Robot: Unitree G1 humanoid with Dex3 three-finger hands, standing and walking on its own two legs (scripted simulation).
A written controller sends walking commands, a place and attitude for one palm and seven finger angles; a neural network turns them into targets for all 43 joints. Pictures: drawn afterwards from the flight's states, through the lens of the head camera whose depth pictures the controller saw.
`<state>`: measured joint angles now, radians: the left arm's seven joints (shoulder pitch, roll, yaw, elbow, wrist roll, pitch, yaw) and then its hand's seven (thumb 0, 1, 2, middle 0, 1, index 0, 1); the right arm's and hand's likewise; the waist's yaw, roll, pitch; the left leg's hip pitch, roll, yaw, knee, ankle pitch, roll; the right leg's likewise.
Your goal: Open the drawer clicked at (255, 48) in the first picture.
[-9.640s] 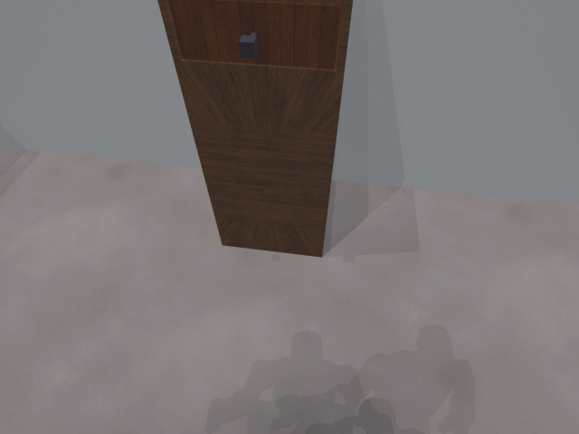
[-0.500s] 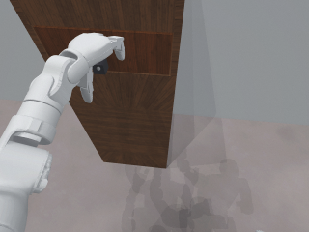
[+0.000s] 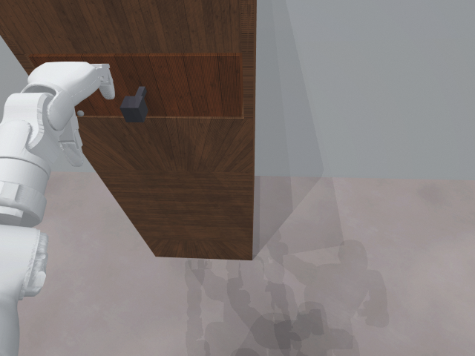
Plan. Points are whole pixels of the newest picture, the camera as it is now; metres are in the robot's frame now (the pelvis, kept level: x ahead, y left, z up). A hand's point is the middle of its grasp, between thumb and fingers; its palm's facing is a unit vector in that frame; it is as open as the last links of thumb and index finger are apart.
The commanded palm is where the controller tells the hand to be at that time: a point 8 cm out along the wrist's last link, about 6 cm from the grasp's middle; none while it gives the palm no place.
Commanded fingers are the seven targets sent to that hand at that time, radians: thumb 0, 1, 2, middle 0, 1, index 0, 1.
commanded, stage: move the hooked fingers above the handle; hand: left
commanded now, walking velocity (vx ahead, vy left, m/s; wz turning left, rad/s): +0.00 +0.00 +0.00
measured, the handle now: (137, 102) +0.54 +0.20 +0.13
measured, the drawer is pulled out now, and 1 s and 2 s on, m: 0.00 0.00 0.00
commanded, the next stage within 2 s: lower the fingers behind the handle in 1.66 s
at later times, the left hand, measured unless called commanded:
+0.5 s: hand (105, 70) +0.50 +0.21 +0.22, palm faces -0.04 +0.01 -1.00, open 13.5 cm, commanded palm +0.47 +0.24 +0.25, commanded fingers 0.00 -0.50 0.30 -0.30 -1.20 -0.30 -1.20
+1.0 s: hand (95, 69) +0.51 +0.24 +0.22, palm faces +0.04 +0.00 -1.00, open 13.3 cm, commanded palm +0.48 +0.23 +0.25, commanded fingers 0.00 -0.50 0.30 -0.30 -1.20 -0.30 -1.20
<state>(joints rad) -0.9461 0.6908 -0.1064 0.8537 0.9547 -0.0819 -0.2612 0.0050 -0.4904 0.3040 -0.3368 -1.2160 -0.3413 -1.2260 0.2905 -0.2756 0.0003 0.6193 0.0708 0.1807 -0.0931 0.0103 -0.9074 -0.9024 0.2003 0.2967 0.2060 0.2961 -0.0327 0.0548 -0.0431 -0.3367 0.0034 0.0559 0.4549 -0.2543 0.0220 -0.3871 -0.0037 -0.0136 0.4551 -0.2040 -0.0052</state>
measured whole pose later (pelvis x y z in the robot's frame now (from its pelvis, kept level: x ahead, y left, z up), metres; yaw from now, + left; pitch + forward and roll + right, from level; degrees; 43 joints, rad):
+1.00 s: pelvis +0.01 +0.01 +0.00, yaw +1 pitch +11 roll -1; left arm -1.15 0.60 -0.13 0.95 0.97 0.01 -0.11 0.00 -0.49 0.30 -0.33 -1.21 -0.38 -1.29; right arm 0.27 -0.29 -0.02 0.69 0.05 0.17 -0.03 0.01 -0.91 -0.90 0.20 0.30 0.20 0.30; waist -0.05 0.06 -0.10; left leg -0.41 0.00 0.04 0.51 -0.29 0.03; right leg -0.45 -0.01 -0.03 0.48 -0.23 0.00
